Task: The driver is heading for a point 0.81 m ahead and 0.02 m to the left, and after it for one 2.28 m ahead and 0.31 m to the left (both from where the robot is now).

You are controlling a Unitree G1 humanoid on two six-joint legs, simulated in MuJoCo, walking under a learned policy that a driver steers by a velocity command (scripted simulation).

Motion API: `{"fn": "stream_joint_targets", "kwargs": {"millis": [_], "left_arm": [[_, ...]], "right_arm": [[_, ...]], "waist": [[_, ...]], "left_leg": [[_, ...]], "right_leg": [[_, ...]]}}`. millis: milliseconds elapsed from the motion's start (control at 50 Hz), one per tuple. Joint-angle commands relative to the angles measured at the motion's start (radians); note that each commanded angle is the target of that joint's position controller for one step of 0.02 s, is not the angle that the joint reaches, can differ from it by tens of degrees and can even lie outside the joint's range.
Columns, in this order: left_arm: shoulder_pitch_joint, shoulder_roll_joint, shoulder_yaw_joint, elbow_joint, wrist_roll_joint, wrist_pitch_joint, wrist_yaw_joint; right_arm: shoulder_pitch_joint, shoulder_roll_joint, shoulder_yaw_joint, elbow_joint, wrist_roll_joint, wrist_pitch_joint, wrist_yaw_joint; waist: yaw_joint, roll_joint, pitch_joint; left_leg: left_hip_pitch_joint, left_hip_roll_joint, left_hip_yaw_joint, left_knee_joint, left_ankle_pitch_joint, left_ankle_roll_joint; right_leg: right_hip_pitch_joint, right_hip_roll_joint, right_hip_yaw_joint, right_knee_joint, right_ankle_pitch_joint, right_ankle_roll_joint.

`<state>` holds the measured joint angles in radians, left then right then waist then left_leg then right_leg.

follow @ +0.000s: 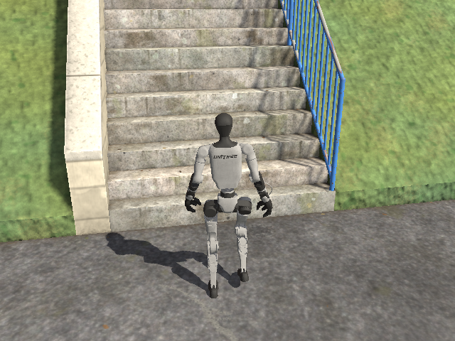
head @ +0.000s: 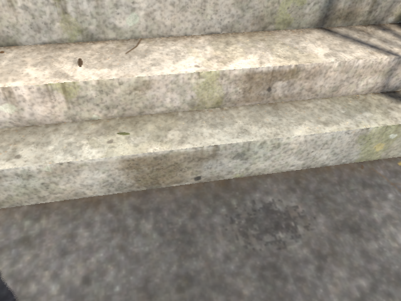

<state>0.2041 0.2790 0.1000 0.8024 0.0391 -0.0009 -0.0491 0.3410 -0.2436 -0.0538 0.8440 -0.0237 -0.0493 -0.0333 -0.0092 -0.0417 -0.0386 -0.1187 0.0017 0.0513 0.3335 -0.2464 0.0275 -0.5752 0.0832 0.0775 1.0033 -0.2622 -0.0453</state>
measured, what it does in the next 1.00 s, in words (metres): walks ahead: right foot, then left foot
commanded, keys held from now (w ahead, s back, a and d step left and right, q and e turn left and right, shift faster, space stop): w+e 0.14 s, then w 0.40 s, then w+q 0.46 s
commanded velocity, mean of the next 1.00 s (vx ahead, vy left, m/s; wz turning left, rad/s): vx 0.48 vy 0.00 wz -0.07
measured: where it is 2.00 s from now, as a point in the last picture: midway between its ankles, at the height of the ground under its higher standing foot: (221, 230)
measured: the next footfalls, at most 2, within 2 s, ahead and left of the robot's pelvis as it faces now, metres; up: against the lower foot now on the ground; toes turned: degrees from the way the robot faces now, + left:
right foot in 0.32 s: +0.27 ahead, -0.16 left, +0.00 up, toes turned -14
left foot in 0.86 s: +0.61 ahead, -0.07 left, +0.00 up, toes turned -2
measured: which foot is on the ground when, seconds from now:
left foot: down 0.00-0.32, up 0.34-0.84, down 0.86-1.00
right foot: up 0.00-0.30, down 0.32-0.86, up 0.88-1.00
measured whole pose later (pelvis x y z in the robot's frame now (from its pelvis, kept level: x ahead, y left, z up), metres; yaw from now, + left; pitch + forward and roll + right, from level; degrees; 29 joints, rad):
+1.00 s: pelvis +0.51 -0.11 -0.02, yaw +0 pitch +0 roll +0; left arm 0.24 0.24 0.01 0.89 0.03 -0.10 0.00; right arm 0.23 -0.28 -0.07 0.87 -0.01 -0.04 0.02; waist 0.00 -0.02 0.06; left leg -0.32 -0.13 0.05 0.48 -0.16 0.13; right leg -0.36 -0.01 -0.01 1.21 -0.32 -0.04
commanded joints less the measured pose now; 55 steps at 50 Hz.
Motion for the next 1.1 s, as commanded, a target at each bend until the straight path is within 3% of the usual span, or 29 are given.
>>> {"fn": "stream_joint_targets", "kwargs": {"millis": [20, 80, 140, 240, 280, 300, 320, 340, 360, 380, 400, 420, 440, 480, 540, 580, 680, 760, 800, 840, 860, 880, 900, 920, 940, 960, 1000, 1040, 1100], "left_arm": [[-0.035, 0.049, 0.005, -0.063, 0.004, -0.004, -0.026], [-0.133, 0.035, -0.007, -0.100, 0.002, 0.001, -0.035], [-0.218, 0.022, -0.021, -0.136, 0.004, 0.000, -0.044], [-0.302, -0.004, -0.048, -0.177, 0.010, -0.010, -0.049], [-0.227, 0.013, -0.041, -0.156, 0.013, -0.017, -0.031], [-0.107, 0.033, -0.031, -0.119, 0.014, -0.026, -0.019], [0.067, 0.060, -0.018, -0.059, 0.023, -0.040, -0.005], [0.208, 0.143, 0.004, -0.030, 0.043, -0.046, 0.013], [0.249, 0.233, 0.020, -0.022, 0.021, -0.046, 0.026], [0.251, 0.220, 0.020, -0.017, -0.004, -0.041, 0.037], [0.177, 0.180, 0.008, 0.004, -0.010, -0.046, 0.043], [0.120, 0.121, -0.009, 0.002, -0.011, -0.053, 0.041], [0.079, 0.087, -0.021, 0.003, -0.016, -0.059, 0.041], [0.054, 0.050, -0.036, 0.008, -0.023, -0.074, 0.038], [0.092, 0.071, -0.034, 0.042, -0.035, -0.093, 0.037], [0.122, 0.068, -0.036, 0.060, -0.030, -0.097, 0.038], [0.173, 0.059, -0.048, 0.096, -0.019, -0.110, 0.044], [0.207, 0.073, -0.054, 0.132, -0.018, -0.110, 0.064], [0.190, 0.105, -0.050, 0.138, -0.012, -0.108, 0.076], [0.174, 0.141, -0.041, 0.138, -0.002, -0.093, 0.085], [0.164, 0.151, -0.039, 0.129, -0.004, -0.084, 0.085], [0.154, 0.130, -0.048, 0.100, -0.010, -0.088, 0.082], [0.211, 0.032, -0.064, 0.054, -0.028, -0.100, 0.054], [0.105, 0.097, -0.054, 0.048, -0.012, -0.111, 0.047], [0.055, 0.096, -0.057, 0.022, -0.025, -0.124, 0.040], [0.042, 0.095, -0.060, 0.024, -0.023, -0.129, 0.040], [0.052, 0.077, -0.065, 0.022, 0.007, -0.096, 0.044], [0.060, 0.052, -0.071, 0.015, 0.019, -0.070, 0.042], [-0.033, 0.046, -0.076, -0.026, 0.016, -0.059, 0.039]], "right_arm": [[-0.023, -0.104, -0.024, -0.061, -0.001, -0.039, 0.013], [0.074, -0.100, -0.025, -0.031, -0.006, -0.046, 0.026], [0.097, -0.108, -0.025, -0.018, -0.006, -0.050, 0.028], [0.154, -0.131, -0.025, 0.037, 0.000, -0.041, 0.023], [0.165, -0.158, -0.025, 0.064, 0.006, -0.031, 0.021], [0.164, -0.172, -0.025, 0.075, 0.009, -0.025, 0.019], [0.153, -0.171, -0.020, 0.074, 0.017, -0.020, 0.017], [0.155, -0.106, 0.000, 0.031, 0.035, -0.022, 0.025], [0.190, -0.033, 0.014, -0.016, 0.038, -0.028, 0.044], [0.050, -0.137, -0.019, -0.026, 0.028, -0.029, 0.039], [-0.002, -0.110, -0.013, -0.046, 0.037, -0.037, 0.042], [0.003, -0.094, -0.007, -0.033, 0.031, -0.041, 0.045], [0.029, -0.086, -0.008, -0.015, 0.013, -0.031, 0.048], [0.093, -0.062, -0.006, 0.014, -0.010, 0.001, 0.059], [0.025, -0.054, -0.009, -0.005, -0.016, 0.019, 0.074], [-0.055, -0.056, -0.009, -0.025, -0.009, 0.023, 0.077], [-0.217, -0.039, 0.005, -0.068, 0.007, 0.012, 0.082], [-0.314, -0.043, 0.014, -0.110, -0.002, 0.002, 0.088], [-0.277, -0.060, 0.008, -0.105, -0.002, 0.000, 0.082], [-0.125, -0.099, -0.008, -0.063, -0.005, -0.005, 0.073], [0.012, -0.119, -0.021, -0.018, -0.014, -0.014, 0.067], [0.156, -0.197, -0.047, 0.009, -0.032, -0.013, 0.053], [0.130, -0.297, -0.078, 0.003, -0.031, -0.004, 0.046], [0.092, -0.257, -0.071, 0.011, 0.013, 0.000, 0.055], [0.019, -0.223, -0.064, -0.005, 0.019, 0.003, 0.054], [-0.020, -0.169, -0.052, -0.005, 0.018, 0.004, 0.055], [-0.056, -0.128, -0.036, 0.002, 0.028, -0.008, 0.050], [-0.042, -0.149, -0.037, 0.012, 0.034, -0.025, 0.048], [-0.015, -0.186, -0.045, 0.020, 0.031, -0.028, 0.046]], "waist": [[0.009, 0.139, 0.119], [-0.039, 0.129, 0.140], [-0.062, 0.146, 0.157], [-0.077, 0.175, 0.171], [-0.027, 0.192, 0.117], [0.034, 0.188, 0.042], [0.114, 0.164, -0.063], [0.163, 0.052, -0.207], [0.118, -0.159, -0.330], [0.157, -0.014, -0.275], [0.107, -0.018, -0.124], [0.067, 0.011, -0.048], [0.027, 0.003, -0.002], [-0.020, -0.031, 0.013], [-0.029, -0.034, 0.069], [-0.013, -0.028, 0.107], [0.027, -0.020, 0.145], [0.044, 0.001, 0.163], [0.017, -0.020, 0.117], [-0.049, -0.052, 0.017], [-0.106, -0.036, -0.056], [-0.165, 0.041, -0.153], [-0.076, 0.318, -0.197], [-0.094, 0.161, -0.181], [-0.063, 0.105, -0.053], [-0.033, 0.014, 0.012], [0.022, 0.001, 0.040], [0.037, 0.032, 0.028], [0.020, 0.057, 0.044]], "left_leg": [[0.069, 0.236, -0.172, -0.238, -0.116, 0.087], [0.129, 0.239, -0.088, -0.216, 0.039, 0.097], [0.148, 0.240, -0.011, -0.202, 0.193, 0.101], [0.161, 0.263, 0.071, -0.163, 0.448, 0.099], [0.187, 0.274, 0.100, -0.019, 0.835, 0.096], [0.185, 0.271, 0.121, 0.135, 0.975, 0.089], [0.082, 0.248, 0.156, 0.342, 0.907, 0.069], [-0.208, 0.200, 0.153, 0.637, 0.526, 0.042], [-0.505, 0.036, 0.090, 0.953, -0.324, 0.007], [-0.557, 0.047, -0.065, 1.021, -0.235, 0.024], [-0.579, 0.089, -0.074, 0.987, -0.136, 0.034], [-0.537, 0.115, -0.070, 0.904, -0.086, 0.037], [-0.487, 0.129, -0.065, 0.852, -0.067, 0.031], [-0.397, 0.126, -0.052, 0.804, -0.048, 0.015], [-0.463, 0.130, -0.030, 0.742, 0.033, -0.006], [-0.534, 0.133, -0.030, 0.677, 0.114, -0.015], [-0.534, 0.074, -0.033, 0.440, 0.280, 0.008], [-0.499, 0.037, 0.028, 0.288, 0.269, 0.057], [-0.417, -0.017, 0.070, 0.260, 0.180, 0.095], [-0.278, -0.082, 0.093, 0.239, 0.065, 0.139], [-0.115, -0.099, 0.075, 0.165, 0.075, 0.167], [0.123, 0.059, -0.134, 0.138, -0.015, 0.233], [0.403, 0.316, -0.683, 0.065, 0.001, 0.412], [0.396, 0.301, -0.772, -0.038, -0.040, 0.398], [0.254, 0.296, -0.626, -0.069, 0.013, 0.362], [0.138, 0.261, -0.544, -0.094, 0.131, 0.327], [0.000, 0.187, -0.408, -0.113, 0.352, 0.281], [-0.049, 0.150, -0.342, -0.112, 0.496, 0.276], [-0.082, 0.102, -0.301, -0.121, 0.495, 0.246]], "right_leg": [[-0.249, -0.079, 0.001, 0.158, 0.088, 0.020], [-0.307, -0.099, -0.016, 0.107, 0.130, 0.031], [-0.272, -0.115, -0.064, -0.052, 0.165, 0.036], [-0.053, -0.088, -0.187, -0.353, 0.074, -0.030], [0.106, -0.022, -0.230, -0.411, 0.002, -0.079], [0.253, 0.014, -0.235, -0.458, 0.007, -0.105], [0.506, 0.015, -0.205, -0.522, 0.077, -0.129], [0.840, -0.206, 0.065, -0.539, -0.095, -0.188], [1.027, -0.513, 0.563, -0.622, -0.010, -0.291], [0.940, -0.472, 0.541, -0.662, 0.150, -0.267], [0.801, -0.425, 0.349, -0.668, 0.299, -0.241], [0.671, -0.372, 0.247, -0.696, 0.373, -0.204], [0.580, -0.327, 0.174, -0.726, 0.401, -0.176], [0.472, -0.281, 0.097, -0.784, 0.399, -0.167], [0.440, -0.259, 0.055, -0.859, 0.386, -0.178], [0.458, -0.256, 0.014, -0.890, 0.381, -0.170], [0.514, -0.255, -0.106, -0.906, 0.478, -0.123], [0.632, -0.285, -0.164, -0.877, 0.622, -0.091], [0.698, -0.295, -0.193, -0.757, 0.938, -0.073], [0.738, -0.301, -0.218, -0.497, 1.171, -0.064], [0.678, -0.285, -0.239, -0.285, 1.083, -0.056], [0.475, -0.248, -0.251, 0.016, 0.765, -0.046], [0.002, -0.005, -0.212, 0.393, -0.169, 0.003], [-0.124, -0.040, -0.005, 0.443, -0.194, -0.015], [-0.140, -0.104, 0.005, 0.368, -0.080, -0.017], [-0.095, -0.138, -0.010, 0.288, -0.028, -0.007], [0.013, -0.168, -0.016, 0.178, -0.019, 0.032], [0.052, -0.165, -0.040, 0.116, -0.021, 0.062], [0.026, -0.158, -0.075, -0.044, 0.063, 0.095]]}}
